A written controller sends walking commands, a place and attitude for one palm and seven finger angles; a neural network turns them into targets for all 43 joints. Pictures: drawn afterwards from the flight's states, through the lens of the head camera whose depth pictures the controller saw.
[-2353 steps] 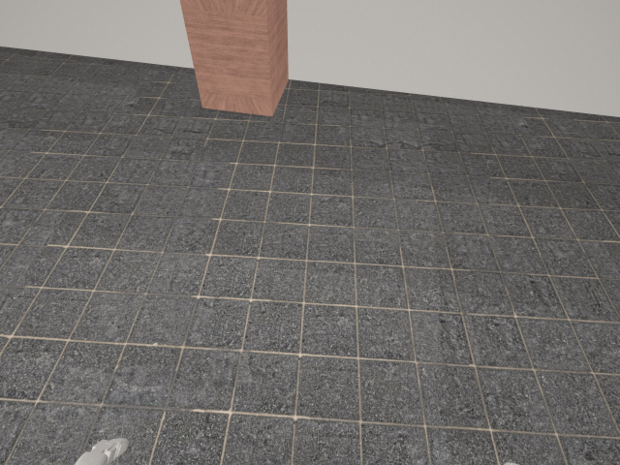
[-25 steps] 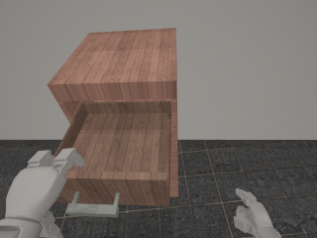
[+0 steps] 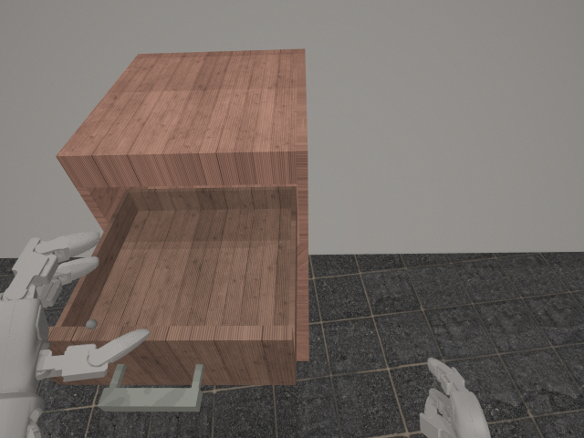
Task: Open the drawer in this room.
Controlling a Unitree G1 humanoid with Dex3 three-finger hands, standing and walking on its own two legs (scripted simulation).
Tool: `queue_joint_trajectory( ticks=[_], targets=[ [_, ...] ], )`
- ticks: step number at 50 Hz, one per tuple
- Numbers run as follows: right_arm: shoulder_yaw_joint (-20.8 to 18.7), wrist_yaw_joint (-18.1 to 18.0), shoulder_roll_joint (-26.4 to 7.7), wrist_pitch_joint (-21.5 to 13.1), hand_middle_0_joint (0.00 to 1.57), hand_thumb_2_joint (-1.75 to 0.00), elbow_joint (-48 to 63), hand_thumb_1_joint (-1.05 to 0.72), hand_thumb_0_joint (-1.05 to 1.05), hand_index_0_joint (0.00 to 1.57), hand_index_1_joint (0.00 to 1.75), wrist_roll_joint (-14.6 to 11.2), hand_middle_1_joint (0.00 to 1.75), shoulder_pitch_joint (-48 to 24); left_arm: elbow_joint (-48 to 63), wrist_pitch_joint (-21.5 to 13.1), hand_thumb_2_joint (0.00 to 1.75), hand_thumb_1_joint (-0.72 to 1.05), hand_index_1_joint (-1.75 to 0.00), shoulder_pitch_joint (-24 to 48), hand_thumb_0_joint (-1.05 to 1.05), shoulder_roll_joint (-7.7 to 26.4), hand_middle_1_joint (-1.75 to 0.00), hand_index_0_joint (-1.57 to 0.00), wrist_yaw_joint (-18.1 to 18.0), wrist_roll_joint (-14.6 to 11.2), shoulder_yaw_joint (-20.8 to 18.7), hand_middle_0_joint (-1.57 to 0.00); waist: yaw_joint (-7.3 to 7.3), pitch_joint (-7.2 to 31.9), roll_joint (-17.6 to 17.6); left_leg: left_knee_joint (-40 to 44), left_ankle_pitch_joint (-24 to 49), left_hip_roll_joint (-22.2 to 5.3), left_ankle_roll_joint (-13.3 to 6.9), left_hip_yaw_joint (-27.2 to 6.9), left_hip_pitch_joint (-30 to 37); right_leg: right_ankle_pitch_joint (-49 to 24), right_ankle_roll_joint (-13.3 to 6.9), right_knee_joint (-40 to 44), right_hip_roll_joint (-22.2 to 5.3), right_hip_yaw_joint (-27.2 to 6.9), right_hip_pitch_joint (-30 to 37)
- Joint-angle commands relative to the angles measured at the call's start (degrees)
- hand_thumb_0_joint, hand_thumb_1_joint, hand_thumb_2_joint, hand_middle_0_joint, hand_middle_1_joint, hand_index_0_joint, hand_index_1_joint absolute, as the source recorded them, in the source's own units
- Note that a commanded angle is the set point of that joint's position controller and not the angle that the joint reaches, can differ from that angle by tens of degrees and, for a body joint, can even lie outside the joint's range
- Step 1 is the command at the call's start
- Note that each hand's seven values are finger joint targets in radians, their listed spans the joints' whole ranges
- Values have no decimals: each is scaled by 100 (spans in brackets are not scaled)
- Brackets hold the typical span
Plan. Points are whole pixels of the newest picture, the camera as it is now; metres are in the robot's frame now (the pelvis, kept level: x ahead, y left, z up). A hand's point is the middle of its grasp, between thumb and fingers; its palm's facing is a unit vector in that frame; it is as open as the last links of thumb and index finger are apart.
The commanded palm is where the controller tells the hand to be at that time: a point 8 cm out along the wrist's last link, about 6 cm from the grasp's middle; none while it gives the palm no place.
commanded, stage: draw the hand back to the body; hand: left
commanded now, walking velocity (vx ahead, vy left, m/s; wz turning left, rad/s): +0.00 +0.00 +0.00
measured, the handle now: (155, 384) +0.19 +0.22 -0.04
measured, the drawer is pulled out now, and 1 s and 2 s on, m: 0.30 0.30 0.30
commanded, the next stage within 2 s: step back with the hand held close in 0.54 s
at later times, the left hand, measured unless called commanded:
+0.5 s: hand (75, 339) +0.17 +0.23 +0.15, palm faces +0.40 -0.83 -0.40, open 7.7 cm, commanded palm +0.12 +0.28 +0.18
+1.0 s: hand (59, 354) +0.16 +0.25 +0.14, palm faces +0.27 -0.82 -0.50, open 7.4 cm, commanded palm +0.09 +0.30 +0.18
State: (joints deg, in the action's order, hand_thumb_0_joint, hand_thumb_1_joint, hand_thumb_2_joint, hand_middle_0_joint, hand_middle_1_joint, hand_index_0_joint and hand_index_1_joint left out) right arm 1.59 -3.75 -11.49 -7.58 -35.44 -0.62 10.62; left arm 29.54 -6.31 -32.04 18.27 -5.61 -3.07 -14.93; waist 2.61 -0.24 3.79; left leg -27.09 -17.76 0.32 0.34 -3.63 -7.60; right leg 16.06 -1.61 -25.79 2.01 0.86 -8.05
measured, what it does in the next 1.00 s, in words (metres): stands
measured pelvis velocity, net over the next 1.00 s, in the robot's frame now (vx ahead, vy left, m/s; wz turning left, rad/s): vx -0.03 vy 0.01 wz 0.01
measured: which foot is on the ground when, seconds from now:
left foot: down 0.00-1.00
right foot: down 0.00-1.00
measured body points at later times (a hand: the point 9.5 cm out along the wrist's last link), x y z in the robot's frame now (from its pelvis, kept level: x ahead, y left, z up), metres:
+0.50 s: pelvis -0.01 -0.01 +0.00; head -0.02 -0.03 +0.45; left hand +0.14 +0.27 +0.18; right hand +0.20 -0.21 -0.08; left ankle -0.03 +0.13 -0.74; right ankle -0.02 -0.10 -0.74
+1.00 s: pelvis -0.03 +0.01 +0.00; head +0.01 +0.02 +0.45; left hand +0.14 +0.29 +0.17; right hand +0.15 -0.23 -0.08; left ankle -0.03 +0.13 -0.74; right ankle -0.02 -0.10 -0.74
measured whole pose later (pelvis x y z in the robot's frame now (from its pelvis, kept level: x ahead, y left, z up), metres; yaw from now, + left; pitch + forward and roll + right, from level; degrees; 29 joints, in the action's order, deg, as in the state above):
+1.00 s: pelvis -0.03 +0.01 +0.00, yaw +1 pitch +3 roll -1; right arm -1.6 -4.2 -13.1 -0.3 -31.8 -1.4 8.2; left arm 34.9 -8.9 -38.3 22.8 -6.1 -2.8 -20.4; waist -0.6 -2.8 0.1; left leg -28.6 -14.4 1.6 -0.6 -4.0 -16.7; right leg 12.3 -0.3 -25.8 0.7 1.5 -16.1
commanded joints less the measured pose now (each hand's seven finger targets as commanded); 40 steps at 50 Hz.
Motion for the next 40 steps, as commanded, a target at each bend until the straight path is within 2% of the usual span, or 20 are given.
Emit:
queue_joint_trajectory(
  ticks=[1, 3, 6, 7, 10, 11, 12, 16, 17, 21, 22, 26, 27, 31, 32, 33, 34, 36, 37, 40],
  targets=[
    [-242, -49, -507, -355, 20, -90, 1032, -90, 0, 20, 30, 0, 30, -870, 1382, -376, 66, 34, -66, 98, 0, 895, -66, -24, -86, -10, -646, -24, 76, 847, -164, 225, 2201, -187, -112, 315, 198, -2045, 77, 272, -388, 199, 305],
    [-240, -80, -511, -355, 20, -90, 959, -90, 0, 20, 30, 13, 30, -851, 1348, -371, 69, 41, -62, 123, 0, 979, -62, -24, -134, 18, -766, -24, 75, 842, 30, 223, 2218, -153, -105, 330, 229, -2033, 65, 308, -379, 215, 271],
    [-254, -105, -499, -312, 20, -90, 969, -90, 0, 20, 30, -13, 30, -867, 1253, -319, 74, 51, -55, 183, 0, 994, -55, -23, -157, -3, -808, -23, 61, 748, -158, 254, 2187, -174, -110, 324, 229, -2021, 86, 310, -389, 227, 230],
    [-257, -127, -519, -307, 20, -90, 931, -90, 0, 20, 30, -2, 30, -905, 1234, -310, 75, 55, -52, 276, 0, 1049, -52, -22, -168, -5, -894, -22, 66, 669, -64, 246, 2153, -153, -107, 333, 215, -2009, 73, 382, -380, 192, 197],
    [-251, -130, -512, -232, 20, -90, 906, -90, 0, 20, 30, -32, 30, -878, 842, -272, 80, 65, -46, 313, 0, 905, -46, -22, -165, -34, -820, -22, 32, 356, -268, 322, 1854, -169, -112, 293, 136, -1646, 95, 429, -365, 248, 25],
    [-253, -136, -528, -220, 20, -90, 943, -90, 0, 20, 30, -39, 30, -905, 883, -270, 81, 69, -43, 395, 0, 922, -43, -22, -153, -38, -812, -22, 39, 370, -211, 344, 1769, -177, -118, 288, 170, -1541, 95, 438, -374, 222, 6],
    [-248, -144, -538, -224, 20, -90, 930, -90, 0, 20, 30, -25, 30, -935, 905, -276, 82, 73, -41, 509, 0, 976, -41, -21, -156, -28, -871, -21, 50, 322, 36, 364, 1714, -135, -110, 292, 151, -1459, 69, 510, -369, 194, -1],
    [-241, -111, -540, -231, 20, -90, 985, -90, 0, 20, 30, -25, 30, -928, 955, -292, 88, 87, -32, 413, 0, 897, -32, -20, -143, -37, -733, -20, 66, 504, -155, 393, 1728, -155, -129, 249, 193, -1433, 77, 449, -384, 201, 109],
    [-233, -114, -547, -235, 20, -90, 952, -90, 0, 20, 30, -18, 30, -975, 906, -272, 90, 90, -30, 444, 0, 876, -30, -20, -138, -29, -721, -20, 67, 377, -2, 396, 1707, -138, -117, 247, 171, -1399, 58, 513, -365, 190, 53],
    [-229, -116, -528, -248, 20, -90, 994, -90, 0, 20, 30, -11, 30, -963, 985, -283, 90, 90, -30, 452, 0, 1000, -30, -20, -159, -47, -809, -20, 80, 461, -245, 419, 1635, -145, -140, 245, 164, -1367, 84, 509, -377, 183, 114],
    [-227, -123, -549, -248, 20, -90, 972, -90, 0, 20, 30, -9, 30, -999, 1025, -280, 90, 90, -30, 541, 0, 1074, -30, -20, -165, -37, -877, -20, 92, 408, -43, 426, 1586, -124, -122, 255, 168, -1284, 62, 584, -363, 150, 89],
    [-212, -120, -507, -252, 20, -90, 977, -90, 0, 20, 30, -13, 30, -947, 966, -291, 90, 90, -30, 482, 0, 1010, -30, -20, -166, -51, -844, -20, 75, 415, -59, 438, 1510, -135, -119, 253, 185, -1188, 69, 585, -365, 157, 75],
    [-212, -121, -521, -257, 20, -90, 954, -90, 0, 20, 30, -11, 30, -978, 983, -285, 90, 90, -30, 555, 0, 1006, -30, -20, -161, -40, -837, -20, 72, 347, 110, 448, 1464, -113, -102, 254, 188, -1104, 52, 661, -351, 139, 34],
    [-232, -109, -515, -255, 20, -90, 966, -90, 0, 20, 30, -19, 30, -947, 860, -291, 90, 90, -30, 456, 0, 948, -30, -20, -149, -53, -792, -20, 72, 389, -164, 439, 1516, -134, -130, 248, 204, -1185, 84, 611, -358, 150, 65],
    [-251, -118, -540, -272, 20, -90, 947, -90, 0, 20, 30, -8, 30, -977, 920, -308, 90, 90, -30, 506, 0, 981, -30, -20, -147, -36, -823, -20, 73, 418, -90, 429, 1550, -117, -124, 264, 235, -1200, 71, 669, -345, 131, 74],
    [-260, -86, -720, -139, 20, -90, 1103, -90, 0, 20, 30, -39, 30, -715, 1386, -517, 90, 90, -30, 1150, 0, 1699, -30, -20, -205, -28, -1608, -20, -159, -270, -281, 202, 1176, -144, -236, 30, -337, -1414, 78, 1008, -609, -429, -495],
    [-275, -68, -599, -37, 20, -90, 972, -90, 0, 20, 30, -19, 30, -721, 773, -533, 90, 90, -30, 618, 0, 1228, -30, -20, -146, 9, -1284, -20, -199, -174, -687, 86, 1024, -132, -238, -29, -328, -1304, 69, 1047, -729, -356, -517],
    [-322, -51, -623, 76, 20, -90, 1051, -90, 0, 20, 30, -42, 30, -793, 674, -511, 90, 90, -30, 253, 0, 1035, -30, -20, -112, 49, -1061, -20, -218, 26, -1051, -148, 1083, -95, -241, 29, -284, -1502, 43, 1043, -865, -432, -533],
    [-344, -43, -667, 78, 20, -90, 1111, -90, 0, 20, 30, -25, 30, -839, 1009, -599, 90, 90, -30, 271, 0, 1067, -30, -20, -97, 56, -1057, -20, -216, 215, -824, -203, 1230, -60, -227, 52, -258, -1836, -6, 949, -915, -421, -482],
    [-411, -26, -703, 215, 20, -90, 1144, -90, 0, 20, 30, -30, 30, -776, 1045, -635, 90, 90, -30, -387, 0, 1027, -30, -20, -136, 44, -1107, -20, -222, 822, -371, -121, 1717, -160, -219, 50, -296, -2167, -16, 546, -940, -305, -94]
  ],
)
